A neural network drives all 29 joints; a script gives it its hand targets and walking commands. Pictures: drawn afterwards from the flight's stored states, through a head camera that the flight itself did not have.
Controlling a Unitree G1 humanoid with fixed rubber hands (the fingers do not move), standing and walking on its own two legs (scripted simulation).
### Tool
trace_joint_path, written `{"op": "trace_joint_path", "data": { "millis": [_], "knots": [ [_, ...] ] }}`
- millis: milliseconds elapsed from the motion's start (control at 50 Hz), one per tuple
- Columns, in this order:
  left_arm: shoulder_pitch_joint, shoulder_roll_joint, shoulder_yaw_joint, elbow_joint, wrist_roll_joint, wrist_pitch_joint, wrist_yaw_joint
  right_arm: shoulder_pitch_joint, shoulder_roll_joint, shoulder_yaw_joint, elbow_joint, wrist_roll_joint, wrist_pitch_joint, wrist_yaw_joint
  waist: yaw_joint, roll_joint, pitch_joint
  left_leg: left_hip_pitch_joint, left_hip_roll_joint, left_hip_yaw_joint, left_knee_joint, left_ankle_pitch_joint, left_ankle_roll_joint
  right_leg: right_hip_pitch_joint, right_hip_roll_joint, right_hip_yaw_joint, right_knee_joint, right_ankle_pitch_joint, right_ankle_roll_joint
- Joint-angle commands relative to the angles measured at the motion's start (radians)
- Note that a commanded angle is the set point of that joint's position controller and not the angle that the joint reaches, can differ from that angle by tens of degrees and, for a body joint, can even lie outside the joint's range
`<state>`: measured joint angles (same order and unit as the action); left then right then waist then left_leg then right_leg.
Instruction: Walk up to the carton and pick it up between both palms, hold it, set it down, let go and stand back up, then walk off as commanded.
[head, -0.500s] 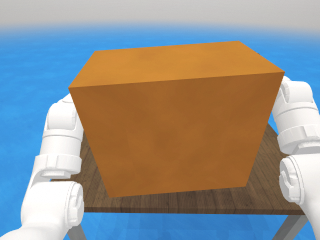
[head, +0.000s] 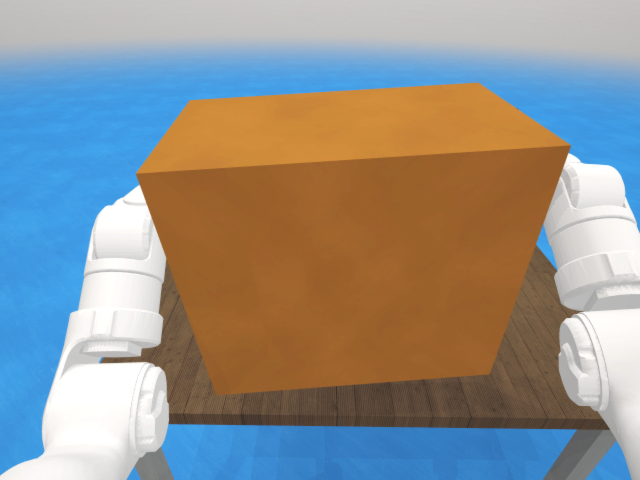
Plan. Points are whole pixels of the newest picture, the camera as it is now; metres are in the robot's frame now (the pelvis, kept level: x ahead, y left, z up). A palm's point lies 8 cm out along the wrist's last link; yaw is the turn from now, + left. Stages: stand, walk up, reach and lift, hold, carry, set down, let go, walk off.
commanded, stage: set down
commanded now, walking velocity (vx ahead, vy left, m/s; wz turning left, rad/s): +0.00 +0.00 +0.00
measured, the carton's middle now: (344, 241) +0.33 +0.01 +0.23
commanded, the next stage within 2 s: none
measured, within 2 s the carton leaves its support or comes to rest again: neither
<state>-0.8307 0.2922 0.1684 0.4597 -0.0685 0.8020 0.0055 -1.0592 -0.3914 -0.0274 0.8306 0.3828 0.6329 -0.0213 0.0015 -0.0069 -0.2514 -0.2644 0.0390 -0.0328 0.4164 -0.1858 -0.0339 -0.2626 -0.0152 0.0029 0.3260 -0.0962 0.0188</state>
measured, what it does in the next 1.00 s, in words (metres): stands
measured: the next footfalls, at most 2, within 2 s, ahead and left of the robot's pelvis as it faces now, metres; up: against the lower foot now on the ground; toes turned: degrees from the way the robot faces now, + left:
none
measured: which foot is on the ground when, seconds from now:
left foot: down 0.00-1.00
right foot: down 0.00-1.00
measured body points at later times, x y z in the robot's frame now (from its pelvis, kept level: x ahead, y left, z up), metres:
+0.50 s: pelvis +0.01 +0.00 +0.00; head -0.04 +0.01 +0.45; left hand +0.41 +0.22 +0.25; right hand +0.43 -0.19 +0.27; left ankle +0.02 +0.14 -0.74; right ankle +0.05 -0.14 -0.74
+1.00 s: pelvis +0.02 +0.00 +0.00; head -0.01 +0.01 +0.45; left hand +0.43 +0.22 +0.23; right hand +0.45 -0.19 +0.24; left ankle +0.02 +0.14 -0.74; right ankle +0.05 -0.14 -0.74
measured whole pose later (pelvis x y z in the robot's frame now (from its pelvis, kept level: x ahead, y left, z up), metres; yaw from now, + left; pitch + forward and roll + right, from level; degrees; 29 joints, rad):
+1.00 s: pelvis +0.02 +0.00 +0.00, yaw +0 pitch +2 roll -1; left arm -0.83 0.24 0.26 0.48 0.02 0.59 -0.03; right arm -0.94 -0.35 -0.06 0.82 0.30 0.34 0.06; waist 0.00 -0.01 -0.13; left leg -0.22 0.04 -0.03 0.39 -0.21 -0.03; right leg -0.23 -0.02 0.00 0.32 -0.13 0.02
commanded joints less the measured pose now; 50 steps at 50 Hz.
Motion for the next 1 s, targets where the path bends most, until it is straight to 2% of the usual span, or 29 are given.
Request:
{"op": "trace_joint_path", "data": {
  "millis": [0, 40, 80, 100, 120, 160, 240, 260, 300, 360, 400, 440, 540, 600, 660, 700, 860, 980],
  "knots": [
    [-0.889, -0.603, -0.27, -0.369, -0.17, -0.091, -0.138, -0.666, 0.645, 0.126, -0.382, 0.114, -0.02, 0.127, -0.101, 0.052, -0.291, -0.037, -0.086, 0.001, -0.144, 0.045, 0.003, 0.355, 0.067, 0.025, -0.039, 0.107, -0.041],
    [-0.922, -0.617, -0.289, -0.367, -0.184, -0.11, -0.137, -0.724, 0.645, 0.129, -0.404, 0.105, -0.044, 0.135, -0.093, 0.053, -0.335, -0.027, -0.083, 0.0, -0.139, 0.058, -0.001, 0.35, 0.069, 0.022, -0.035, 0.106, -0.044],
    [-0.965, -0.613, -0.283, -0.337, -0.182, -0.132, -0.136, -0.748, 0.638, 0.113, -0.367, 0.08, -0.067, 0.145, -0.093, 0.054, -0.339, -0.037, -0.079, -0.002, -0.144, 0.026, -0.002, 0.339, 0.065, 0.018, -0.036, 0.073, -0.05],
    [-0.964, -0.607, -0.275, -0.315, -0.177, -0.141, -0.137, -0.761, 0.64, 0.116, -0.367, 0.065, -0.079, 0.15, -0.078, 0.043, -0.347, -0.035, -0.078, -0.001, -0.144, 0.027, 0.0, 0.335, 0.066, 0.016, -0.036, 0.064, -0.05],
    [-0.969, -0.61, -0.277, -0.301, -0.173, -0.155, -0.137, -0.759, 0.634, 0.109, -0.341, 0.05, -0.095, 0.155, -0.083, 0.05, -0.345, -0.034, -0.074, -0.004, -0.149, 0.031, -0.003, 0.329, 0.065, 0.013, -0.036, 0.061, -0.054],
    [-0.974, -0.593, -0.241, -0.267, -0.14, -0.183, -0.145, -0.761, 0.627, 0.092, -0.304, 0.013, -0.129, 0.164, -0.068, 0.055, -0.333, -0.028, -0.073, -0.001, -0.159, 0.01, -0.003, 0.327, 0.061, 0.011, -0.042, 0.03, -0.058],
    [-0.909, -0.518, -0.12, -0.121, -0.02, -0.216, -0.173, -0.674, 0.602, 0.022, -0.116, -0.086, -0.186, 0.191, -0.045, 0.066, -0.188, -0.066, -0.072, 0.006, -0.211, -0.118, -0.001, 0.325, 0.049, -0.002, -0.054, -0.099, -0.054],
    [-0.884, -0.518, -0.11, -0.095, 0.0, -0.222, -0.18, -0.651, 0.589, 0.004, -0.076, -0.105, -0.202, 0.199, -0.049, 0.081, -0.159, -0.079, -0.066, -0.001, -0.225, -0.14, -0.002, 0.343, 0.053, -0.01, -0.043, -0.097, -0.052],
    [-0.836, -0.539, -0.122, -0.1, 0.017, -0.241, -0.186, -0.638, 0.59, 0.001, -0.08, -0.119, -0.249, 0.205, -0.052, 0.089, -0.158, -0.064, -0.062, -0.005, -0.232, -0.125, -0.002, 0.372, 0.058, -0.017, -0.039, -0.071, -0.043],
    [-0.808, -0.566, -0.162, -0.134, 0.009, -0.26, -0.178, -0.626, 0.591, 0.02, -0.104, -0.118, -0.298, 0.208, -0.053, 0.069, -0.197, 0.006, -0.072, 0.005, -0.213, -0.047, -0.004, 0.36, 0.056, -0.026, -0.049, -0.041, -0.034],
    [-0.775, -0.571, -0.175, -0.144, 0.001, -0.269, -0.174, -0.63, 0.602, 0.048, -0.149, -0.114, -0.322, 0.199, -0.045, 0.039, -0.222, 0.048, -0.083, 0.02, -0.189, 0.027, -0.002, 0.36, 0.053, -0.03, -0.061, -0.014, -0.03],
    [-0.752, -0.583, -0.206, -0.173, -0.013, -0.276, -0.169, -0.64, 0.608, 0.072, -0.211, -0.099, -0.342, 0.192, -0.041, 0.039, -0.275, 0.085, -0.087, 0.025, -0.17, 0.091, -0.002, 0.369, 0.054, -0.03, -0.06, 0.033, -0.025],
    [-0.698, -0.606, -0.275, -0.259, -0.056, -0.292, -0.152, -0.686, 0.613, 0.16, -0.422, -0.037, -0.382, 0.161, -0.027, 0.014, -0.421, 0.148, -0.094, 0.026, -0.107, 0.307, -0.006, 0.442, 0.069, -0.033, -0.036, 0.227, -0.01],
    [-0.648, -0.584, -0.273, -0.266, -0.055, -0.283, -0.147, -0.67, 0.586, 0.19, -0.455, -0.012, -0.377, 0.142, -0.025, 0.002, -0.408, 0.141, -0.099, 0.026, -0.089, 0.366, -0.005, 0.47, 0.07, -0.03, -0.026, 0.3, -0.006],
    [-0.628, -0.582, -0.287, -0.289, -0.06, -0.276, -0.145, -0.653, 0.571, 0.206, -0.479, 0.002, -0.367, 0.133, -0.031, 0.01, -0.408, 0.149, -0.098, 0.022, -0.078, 0.388, -0.011, 0.468, 0.072, -0.027, -0.023, 0.324, -0.009],
    [-0.63, -0.574, -0.283, -0.288, -0.058, -0.273, -0.142, -0.623, 0.556, 0.201, -0.44, -0.004, -0.357, 0.134, -0.039, 0.018, -0.377, 0.151, -0.097, 0.02, -0.08, 0.383, -0.017, 0.449, 0.071, -0.03, -0.026, 0.305, -0.013],
    [-0.631, -0.561, -0.235, -0.199, -0.028, -0.275, -0.148, -0.612, 0.528, 0.142, -0.335, -0.063, -0.361, 0.159, -0.029, 0.023, -0.292, 0.13, -0.086, 0.025, -0.111, 0.274, -0.013, 0.379, 0.066, -0.036, -0.045, 0.181, -0.018],
    [-0.626, -0.574, -0.235, -0.181, -0.023, -0.294, -0.139, -0.604, 0.516, 0.12, -0.313, -0.095, -0.385, 0.178, -0.025, 0.019, -0.302, 0.154, -0.078, 0.024, -0.109, 0.274, -0.018, 0.346, 0.073, -0.045, -0.049, 0.167, -0.023]
  ]
}}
